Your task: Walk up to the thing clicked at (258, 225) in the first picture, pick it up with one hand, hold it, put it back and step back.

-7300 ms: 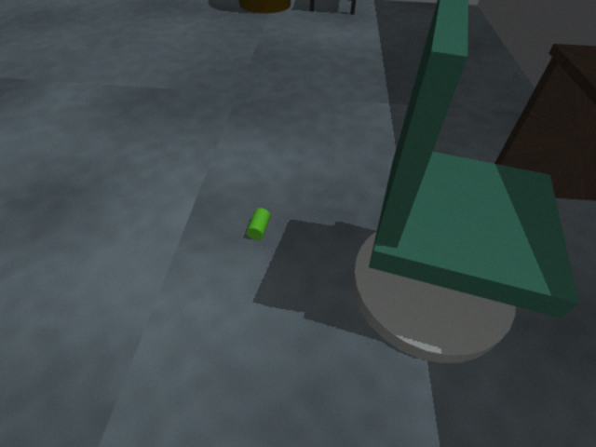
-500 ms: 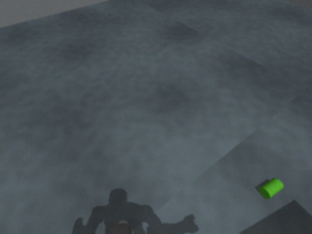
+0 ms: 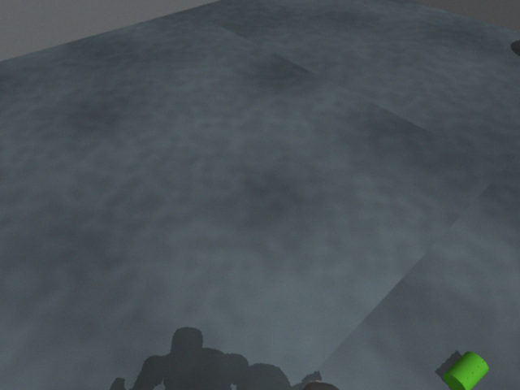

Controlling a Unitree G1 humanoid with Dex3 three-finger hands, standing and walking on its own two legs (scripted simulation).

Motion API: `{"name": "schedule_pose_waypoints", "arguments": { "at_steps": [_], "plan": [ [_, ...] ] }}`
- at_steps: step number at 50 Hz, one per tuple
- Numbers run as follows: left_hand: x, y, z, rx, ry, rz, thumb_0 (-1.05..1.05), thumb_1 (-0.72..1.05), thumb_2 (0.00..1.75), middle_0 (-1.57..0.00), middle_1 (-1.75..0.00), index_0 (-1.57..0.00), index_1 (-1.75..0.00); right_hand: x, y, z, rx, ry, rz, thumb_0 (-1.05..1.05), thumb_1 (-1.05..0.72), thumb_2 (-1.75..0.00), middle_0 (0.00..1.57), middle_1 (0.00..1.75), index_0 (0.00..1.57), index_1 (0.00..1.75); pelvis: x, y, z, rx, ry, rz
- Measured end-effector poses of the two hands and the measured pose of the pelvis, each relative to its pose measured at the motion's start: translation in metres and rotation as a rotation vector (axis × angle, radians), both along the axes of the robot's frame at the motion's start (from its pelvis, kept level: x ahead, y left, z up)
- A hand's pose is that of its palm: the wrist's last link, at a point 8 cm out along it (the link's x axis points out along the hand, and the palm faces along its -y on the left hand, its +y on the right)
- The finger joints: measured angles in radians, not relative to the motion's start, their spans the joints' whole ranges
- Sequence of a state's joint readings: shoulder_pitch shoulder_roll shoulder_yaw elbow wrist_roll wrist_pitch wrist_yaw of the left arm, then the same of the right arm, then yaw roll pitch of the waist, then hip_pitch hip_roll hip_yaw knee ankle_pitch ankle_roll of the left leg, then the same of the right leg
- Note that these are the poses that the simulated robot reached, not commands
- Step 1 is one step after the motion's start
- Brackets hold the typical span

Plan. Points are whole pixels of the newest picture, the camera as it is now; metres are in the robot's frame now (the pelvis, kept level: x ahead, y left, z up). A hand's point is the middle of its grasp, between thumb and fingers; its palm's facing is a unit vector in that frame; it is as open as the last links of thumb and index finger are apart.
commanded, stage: walk up
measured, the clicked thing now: (465, 372) +0.29 -0.70 -0.72
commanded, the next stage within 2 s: none
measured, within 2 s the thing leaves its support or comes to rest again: neither
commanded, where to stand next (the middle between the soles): +0.46 +0.02 m, yaw +1 degrees
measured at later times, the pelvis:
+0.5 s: pelvis +0.19 +0.03 +0.00, yaw -11 degrees
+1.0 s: pelvis +0.37 +0.05 -0.02, yaw -33 degrees
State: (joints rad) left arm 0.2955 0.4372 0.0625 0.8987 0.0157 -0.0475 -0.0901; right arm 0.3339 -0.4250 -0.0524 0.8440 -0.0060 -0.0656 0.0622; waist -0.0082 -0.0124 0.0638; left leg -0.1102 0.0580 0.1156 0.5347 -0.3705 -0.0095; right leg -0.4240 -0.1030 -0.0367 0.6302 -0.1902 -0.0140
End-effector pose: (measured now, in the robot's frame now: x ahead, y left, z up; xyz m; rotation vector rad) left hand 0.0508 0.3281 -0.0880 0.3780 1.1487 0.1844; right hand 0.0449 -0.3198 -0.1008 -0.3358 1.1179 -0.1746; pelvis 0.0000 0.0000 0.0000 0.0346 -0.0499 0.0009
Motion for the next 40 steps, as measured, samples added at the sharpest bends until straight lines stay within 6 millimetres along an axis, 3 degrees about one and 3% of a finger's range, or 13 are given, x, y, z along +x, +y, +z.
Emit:
{"name": "schedule_pose_waypoints", "arguments": {
  "at_steps": [5,10,16,21,26,29,33,37,40],
  "plan": [
    [0.048,-0.017,0.007,0.048,-0.084,0.022,0.01,0.91,0.89,-0.21,-0.29,-0.21,-0.30,0.045,-0.021,-0.023,0.006,0.051,0.007,0.01,-0.91,-0.89,0.20,0.30,0.20,0.30,0.042,-0.020,-0.009,-0.017,-0.003,0.016],
    [0.068,-0.030,0.022,0.044,-0.081,0.051,0.01,0.91,0.89,-0.21,-0.30,-0.21,-0.30,0.102,-0.018,-0.015,0.037,0.029,0.049,0.01,-0.91,-0.89,0.20,0.30,0.20,0.30,0.075,-0.023,0.005,-0.021,0.003,0.026],
    [0.086,-0.027,0.020,0.030,-0.015,0.061,0.01,0.90,0.89,-0.21,-0.30,-0.21,-0.30,0.165,-0.009,0.000,0.042,0.007,0.087,0.01,-0.91,-0.89,0.20,0.30,0.20,0.30,0.116,-0.018,0.011,-0.030,0.018,-0.005],
    [0.108,-0.011,0.012,0.016,0.124,-0.006,0.01,0.90,0.89,-0.21,-0.30,-0.21,-0.30,0.230,0.006,0.015,0.037,-0.136,0.035,0.01,-0.91,-0.89,0.20,0.30,0.20,0.30,0.156,0.006,0.010,-0.037,0.033,-0.120],
    [0.171,0.029,-0.005,0.044,0.159,-0.095,0.01,0.90,0.89,-0.21,-0.30,-0.21,-0.30,0.277,0.028,0.024,-0.002,-0.261,-0.026,0.00,-0.91,-0.89,0.20,0.30,0.20,0.30,0.202,0.038,-0.005,-0.037,0.032,-0.216],
    [0.229,0.046,-0.008,0.083,0.148,-0.160,0.01,0.90,0.89,-0.21,-0.30,-0.21,-0.30,0.277,0.040,0.029,-0.014,-0.282,-0.095,0.00,-0.91,-0.89,0.20,0.30,0.20,0.30,0.222,0.050,-0.005,-0.035,0.026,-0.278],
    [0.315,0.054,0.005,0.097,0.089,-0.263,0.01,0.91,0.89,-0.21,-0.30,-0.21,-0.30,0.255,0.049,0.035,-0.014,-0.222,-0.211,0.00,-0.91,-0.89,0.20,0.30,0.20,0.30,0.251,0.057,0.007,-0.033,0.027,-0.338],
    [0.396,0.048,0.020,0.125,0.048,-0.374,0.01,0.91,0.89,-0.21,-0.29,-0.21,-0.30,0.224,0.051,0.031,-0.025,-0.157,-0.334,0.00,-0.91,-0.89,0.20,0.30,0.20,0.30,0.282,0.062,0.010,-0.021,0.025,-0.403],
    [0.455,0.031,0.028,0.148,0.018,-0.458,0.01,0.91,0.89,-0.21,-0.29,-0.20,-0.30,0.199,0.054,0.021,-0.026,-0.089,-0.428,0.00,-0.91,-0.89,0.20,0.30,0.20,0.30,0.306,0.063,0.008,-0.016,0.027,-0.446]
  ]
}}
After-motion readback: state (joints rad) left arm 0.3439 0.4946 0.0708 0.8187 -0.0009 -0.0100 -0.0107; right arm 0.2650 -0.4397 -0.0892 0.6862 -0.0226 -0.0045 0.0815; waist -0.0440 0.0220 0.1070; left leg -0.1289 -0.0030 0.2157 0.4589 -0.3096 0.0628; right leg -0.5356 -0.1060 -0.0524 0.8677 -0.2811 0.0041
